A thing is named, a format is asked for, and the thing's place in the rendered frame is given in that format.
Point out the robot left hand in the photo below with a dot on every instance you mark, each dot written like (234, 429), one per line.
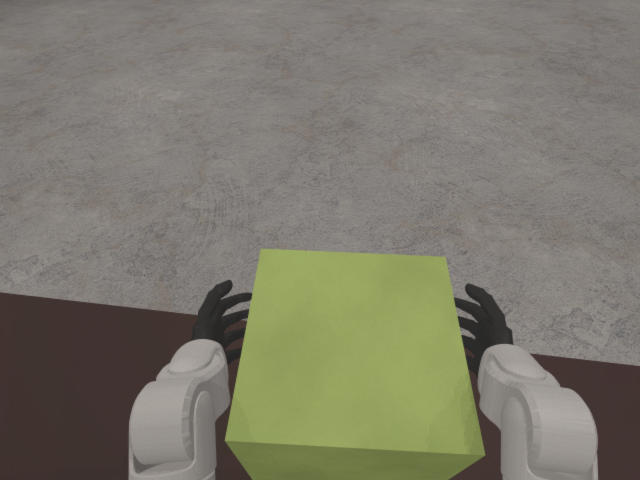
(211, 323)

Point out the left robot forearm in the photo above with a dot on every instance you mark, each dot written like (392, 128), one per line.
(172, 422)

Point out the right robot forearm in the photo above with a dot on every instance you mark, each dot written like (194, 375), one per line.
(547, 431)

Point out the carton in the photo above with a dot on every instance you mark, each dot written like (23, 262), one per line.
(353, 368)

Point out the robot right hand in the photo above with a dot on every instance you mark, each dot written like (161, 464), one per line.
(490, 328)

